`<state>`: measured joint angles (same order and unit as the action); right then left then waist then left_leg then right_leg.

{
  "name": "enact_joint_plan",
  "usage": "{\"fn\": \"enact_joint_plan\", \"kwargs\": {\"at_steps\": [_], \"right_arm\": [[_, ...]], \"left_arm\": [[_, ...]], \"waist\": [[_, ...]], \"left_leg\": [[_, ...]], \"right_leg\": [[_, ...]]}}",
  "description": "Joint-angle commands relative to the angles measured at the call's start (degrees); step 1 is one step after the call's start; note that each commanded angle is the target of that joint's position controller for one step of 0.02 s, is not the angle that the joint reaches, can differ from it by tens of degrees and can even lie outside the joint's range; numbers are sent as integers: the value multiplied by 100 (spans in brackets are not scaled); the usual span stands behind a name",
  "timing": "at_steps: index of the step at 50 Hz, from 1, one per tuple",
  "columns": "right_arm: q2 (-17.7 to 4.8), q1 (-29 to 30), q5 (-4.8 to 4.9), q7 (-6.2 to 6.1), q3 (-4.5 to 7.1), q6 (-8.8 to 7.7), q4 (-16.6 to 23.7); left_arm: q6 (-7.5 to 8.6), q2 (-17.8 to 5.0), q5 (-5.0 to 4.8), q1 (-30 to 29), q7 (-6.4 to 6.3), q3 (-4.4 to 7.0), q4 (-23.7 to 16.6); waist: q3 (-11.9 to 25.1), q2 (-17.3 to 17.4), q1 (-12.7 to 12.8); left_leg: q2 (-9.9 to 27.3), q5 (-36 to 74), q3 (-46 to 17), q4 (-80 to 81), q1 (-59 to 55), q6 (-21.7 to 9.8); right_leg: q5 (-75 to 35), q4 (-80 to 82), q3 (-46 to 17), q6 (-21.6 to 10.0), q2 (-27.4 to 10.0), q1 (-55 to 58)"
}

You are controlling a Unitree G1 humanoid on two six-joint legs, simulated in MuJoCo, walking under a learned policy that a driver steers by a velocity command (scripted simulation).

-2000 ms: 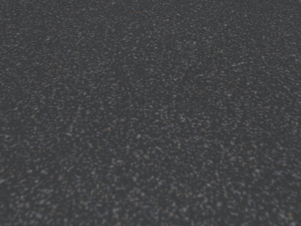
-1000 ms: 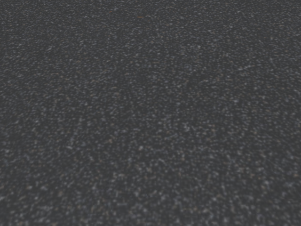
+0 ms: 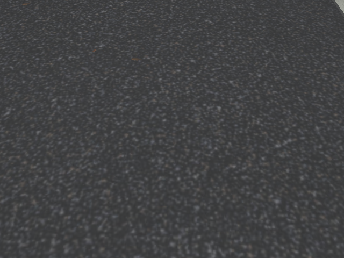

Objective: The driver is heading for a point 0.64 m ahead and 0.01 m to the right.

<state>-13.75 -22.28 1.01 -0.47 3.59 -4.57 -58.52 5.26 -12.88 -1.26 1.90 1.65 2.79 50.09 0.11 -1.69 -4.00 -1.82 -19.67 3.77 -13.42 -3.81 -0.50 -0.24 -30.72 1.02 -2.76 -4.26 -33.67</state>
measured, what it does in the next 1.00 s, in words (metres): walks ahead: right foot, then left foot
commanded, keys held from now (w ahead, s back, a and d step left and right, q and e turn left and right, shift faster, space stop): w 0.68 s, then no key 0.32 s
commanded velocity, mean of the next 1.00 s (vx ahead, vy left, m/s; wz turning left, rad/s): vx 0.43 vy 0.00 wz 0.00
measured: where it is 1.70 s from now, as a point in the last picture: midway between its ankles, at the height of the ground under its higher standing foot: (170, 235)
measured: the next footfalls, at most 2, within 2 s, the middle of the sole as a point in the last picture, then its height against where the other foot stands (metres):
right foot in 0.04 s outside the picture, level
left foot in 0.62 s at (142, 245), level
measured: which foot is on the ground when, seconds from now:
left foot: down 0.00-0.04, up 0.06-0.60, down 0.62-1.00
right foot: up 0.00-0.02, down 0.04-0.62, up 0.64-1.00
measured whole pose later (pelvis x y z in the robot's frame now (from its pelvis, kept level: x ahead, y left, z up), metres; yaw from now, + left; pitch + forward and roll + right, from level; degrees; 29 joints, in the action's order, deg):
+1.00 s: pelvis +0.52 +0.03 +0.01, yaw +1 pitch +1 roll +2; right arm -12.2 -13.5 -0.8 -0.1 2.4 -4.0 -57.7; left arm 2.6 -13.4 -0.1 6.2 -1.2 3.5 52.9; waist -0.9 -2.8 -2.2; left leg -4.1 -10.9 4.0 -17.3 8.0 -3.8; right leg 3.5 -36.7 -1.8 0.3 -5.0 -31.6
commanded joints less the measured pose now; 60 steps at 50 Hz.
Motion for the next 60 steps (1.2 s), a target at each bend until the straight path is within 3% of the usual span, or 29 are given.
{"fn": "enact_joint_plan", "kwargs": {"at_steps": [1, 2, 3, 4, 5, 6, 7, 9, 11, 14, 20, 25, 28, 30, 31, 32, 33, 34, 36, 38, 42, 49, 52, 53, 54, 55, 56, 57, 60], "right_arm": [[-977, 131, 25, -38, 209, 49, 193], [-811, 170, -4, -35, 142, 67, 243], [-553, 15, -146, -25, 26, 47, 389], [173, -677, -39, 49, -158, -106, 358], [-540, -181, 112, 67, -12, -235, 350], [-776, 387, 185, 79, 45, -306, 531], [-740, 637, 141, 32, 49, -304, 570], [-602, 610, 34, -1, 111, -168, 563], [-407, 482, 28, -15, 105, -43, 533], [-414, 1030, -44, -32, 124, 22, 731], [-244, 2161, -28, 63, 58, -36, 1053], [-261, 2846, 31, 224, -3, -105, 1327], [-474, 2584, 43, 300, 59, -160, 1346], [-867, 1246, 10, 266, 273, -167, 957], [-1260, 158, -60, 213, 403, -159, 700], [-1718, -414, -97, 216, 504, -133, 534], [-1232, -386, -68, 223, 339, -127, 562], [-975, 144, -28, 214, 257, -142, 628], [-644, 1159, -125, 232, 131, -155, 846], [-427, 1290, -212, 269, 65, -189, 764], [-640, 1205, -235, 115, 69, -173, 577], [-747, 944, -162, -5, 42, 26, 308], [-671, 1078, -54, -34, 16, 109, 233], [-576, 873, -50, -38, -9, 116, 178], [-465, 559, -168, -43, -36, 88, 175], [-198, -144, -209, -42, -82, 79, -5], [-199, 65, -187, -81, -101, 138, -18], [-313, 337, -143, -105, -85, 228, 50], [-560, 598, -129, -156, -29, 466, -14]], "left_arm": [[135, -807, 2, 411, 32, 260, -214], [134, -1119, 23, 1465, -8, 417, 113], [101, -1630, 82, 2448, -74, 530, 279], [110, -1768, 130, 2540, 2, 519, 363], [136, -1186, 68, 2292, 16, 367, 302], [145, -913, 48, 1786, 0, 286, 183], [142, -795, 90, 1312, 8, 226, 75], [153, -526, 194, 1021, 32, 140, 88], [176, -580, 169, 1199, 12, 151, 203], [168, -823, 152, 1478, -97, 206, 310], [79, -850, 84, 1954, -208, 191, 450], [-37, -904, 41, 2363, -235, 238, 677], [-107, -1027, 21, 2188, -267, 300, 681], [-159, -1000, 24, 1928, -267, 281, 617], [-163, -834, 95, 1941, -264, 197, 500], [-39, -63, 107, 2678, -192, -25, 468], [121, -421, 14, 2423, -157, 44, 532], [200, -811, -133, 1873, -138, 153, 344], [173, -818, -25, 1400, -244, 205, 273], [-18, -577, 32, 1788, -308, 227, 383], [-176, -395, 121, 1597, -356, 211, 284], [-258, -448, 107, 605, -292, 154, 98], [-227, -520, 180, 694, -268, 184, 142], [-207, -694, 225, 852, -279, 235, 216], [-199, -1025, 256, 975, -312, 299, 249], [-245, -983, 246, 893, -337, 266, 292], [-294, -580, 197, 898, -308, 186, 344], [-326, -461, 170, 750, -278, 156, 356], [-338, -586, 144, 244, -234, 175, 245]], "waist": [[58, 684, 673], [720, 544, 1098], [1608, -467, 1264], [2188, -1865, 806], [1750, -1054, 970], [1045, -701, 912], [699, -118, 709], [365, -191, 382], [235, -230, 284], [-42, -66, 346], [-316, -146, 674], [-577, -189, 855], [-375, -344, 567], [426, -371, -140], [1235, 79, -503], [2079, 1564, -177], [2268, 1421, -306], [1404, 1172, -217], [425, 399, 201], [368, 583, 555], [322, 618, 714], [350, 653, 342], [287, 571, 531], [363, 343, 555], [612, -62, 331], [911, -719, -67], [906, -806, 119], [786, -727, 131], [414, -302, 134]], "left_leg": [[1555, 4117, -508, -952, 49, -793], [1207, 4295, -250, -2232, 601, -610], [754, 2262, 21, -4290, 1915, -379], [-261, -1301, -573, -5890, 3992, -141], [116, -1215, -1144, -6484, 4634, -271], [412, -638, -991, -6444, 4881, -386], [731, -76, -855, -6164, 4580, -383], [1038, 447, -853, -5606, 3993, -365], [1096, 572, -773, -5267, 3867, -299], [1142, 1203, -718, -4494, 4438, -112], [870, 2614, -423, -2556, 4415, -29], [708, 2285, -364, -1804, 4558, -172], [513, 1684, -256, -1582, 3926, -405], [123, 1659, 47, -1487, 1999, -669], [911, 1779, -845, -1700, 153, -1004], [2315, 640, -3647, -1152, -1953, -1955], [2383, 234, -4601, -459, -2009, -1865], [2211, 269, -3716, -409, -1304, -1552], [1831, 2494, -2235, -235, 638, -1317], [1522, 3944, -1402, -126, 1474, -1227], [1359, 5238, -658, -31, 1787, -1322], [1297, 4285, -478, -174, 1342, -1124], [1260, 3601, -622, -731, 1246, -929], [1003, 3095, -601, -1026, 1292, -677], [634, 2234, -439, -1431, 1600, -428], [333, 732, -296, -1567, 2207, -167], [280, 56, -238, -1666, 2240, -30], [311, 62, -287, -1524, 2186, -4], [361, 461, -301, -1143, 1814, -95]], "right_leg": [[433, 255, 256, -298, 317, 971], [358, 149, 186, -490, 298, 2465], [450, 148, -1457, -880, -991, 4165], [1561, 1174, -4272, -1743, -1950, 5654], [2025, 1394, -4104, -1448, -1725, 5354], [1631, 1414, -3146, -1173, -1545, 4601], [959, 1544, -2477, -1050, -1350, 3736], [382, 1876, -1677, -956, -995, 2738], [90, 2126, -1323, -1036, -884, 2462], [-334, 2330, -1023, -1083, -896, 2526], [-256, 2449, -425, -827, -644, 2807], [-349, 2118, -413, -806, -972, 3662], [-1436, 1613, -400, -659, -1130, 3978], [-3004, 113, -85, -433, -769, 3679], [-1814, -1557, 136, -231, -449, 2505], [1639, -3823, 93, 176, 649, 116], [3278, -4565, -812, 67, 646, -554], [2962, -4796, -761, -35, 309, -1042], [2141, -4225, -470, 27, -165, -511], [2011, -3774, -464, 93, -313, 327], [1270, -2638, -327, 310, -254, 400], [201, -484, -206, 317, -5, 992], [116, 363, -134, 115, 119, 1450], [-927, 798, -256, 3, 37, 1931], [-2659, 534, -652, -166, -413, 2651], [-3046, 254, -1056, -699, -861, 3373], [-2395, 361, -1276, -911, -957, 3213], [-1493, 508, -1330, -848, -869, 2910], [-660, 481, -780, -370, -329, 2221]]}}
